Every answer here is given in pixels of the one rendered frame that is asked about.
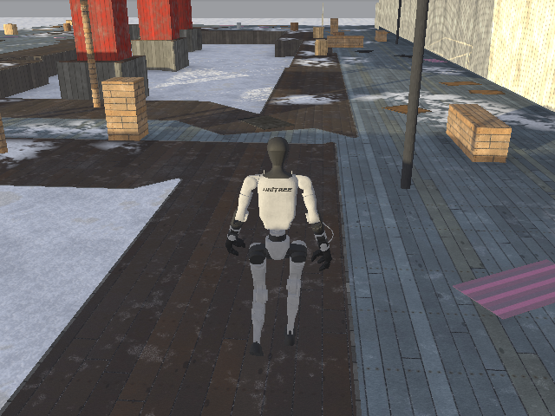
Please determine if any left robot shin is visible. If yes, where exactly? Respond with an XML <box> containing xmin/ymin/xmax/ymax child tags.
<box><xmin>251</xmin><ymin>289</ymin><xmax>265</xmax><ymax>344</ymax></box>

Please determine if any right robot upper arm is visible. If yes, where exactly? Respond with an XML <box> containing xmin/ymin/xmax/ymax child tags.
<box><xmin>296</xmin><ymin>175</ymin><xmax>320</xmax><ymax>224</ymax></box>

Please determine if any left robot upper arm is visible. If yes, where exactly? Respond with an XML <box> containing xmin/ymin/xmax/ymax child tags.
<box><xmin>235</xmin><ymin>174</ymin><xmax>260</xmax><ymax>222</ymax></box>

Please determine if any left robot forearm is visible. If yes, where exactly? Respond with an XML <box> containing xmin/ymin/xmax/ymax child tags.
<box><xmin>227</xmin><ymin>208</ymin><xmax>244</xmax><ymax>241</ymax></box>

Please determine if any humanoid robot head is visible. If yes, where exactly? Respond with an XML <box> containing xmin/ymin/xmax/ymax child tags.
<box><xmin>263</xmin><ymin>137</ymin><xmax>292</xmax><ymax>179</ymax></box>

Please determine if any robot left hand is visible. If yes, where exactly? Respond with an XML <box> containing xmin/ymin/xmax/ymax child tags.
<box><xmin>225</xmin><ymin>237</ymin><xmax>245</xmax><ymax>256</ymax></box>

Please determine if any right robot forearm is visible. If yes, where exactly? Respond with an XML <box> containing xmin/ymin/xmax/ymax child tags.
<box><xmin>311</xmin><ymin>210</ymin><xmax>330</xmax><ymax>251</ymax></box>

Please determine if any robot right hand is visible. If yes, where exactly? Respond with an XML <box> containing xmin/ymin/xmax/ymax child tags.
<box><xmin>311</xmin><ymin>248</ymin><xmax>332</xmax><ymax>271</ymax></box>

